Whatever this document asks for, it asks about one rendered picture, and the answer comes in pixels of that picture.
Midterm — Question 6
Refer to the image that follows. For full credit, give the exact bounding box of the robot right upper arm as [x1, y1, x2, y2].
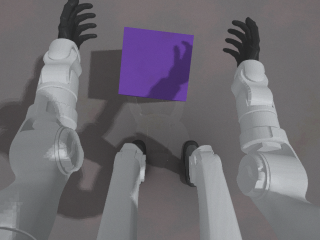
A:
[236, 151, 320, 240]

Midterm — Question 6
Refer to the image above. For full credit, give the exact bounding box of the right robot thigh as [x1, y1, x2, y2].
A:
[189, 151, 242, 240]

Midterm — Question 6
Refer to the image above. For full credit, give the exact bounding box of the robot right hand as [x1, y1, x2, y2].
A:
[223, 17, 260, 67]

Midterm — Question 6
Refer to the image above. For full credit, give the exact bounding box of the carton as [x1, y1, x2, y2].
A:
[118, 27, 194, 102]

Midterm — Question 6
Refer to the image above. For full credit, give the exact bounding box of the right robot forearm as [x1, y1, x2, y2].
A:
[231, 59, 308, 188]

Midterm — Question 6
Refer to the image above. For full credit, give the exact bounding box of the robot left shin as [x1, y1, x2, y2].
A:
[113, 143, 142, 166]

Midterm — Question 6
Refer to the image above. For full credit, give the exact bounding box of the left robot forearm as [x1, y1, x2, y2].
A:
[9, 38, 82, 174]

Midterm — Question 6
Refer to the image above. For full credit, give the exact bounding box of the robot left upper arm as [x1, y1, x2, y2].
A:
[0, 126, 84, 240]

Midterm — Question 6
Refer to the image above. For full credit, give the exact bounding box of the robot left hand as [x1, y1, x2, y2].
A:
[57, 0, 97, 50]

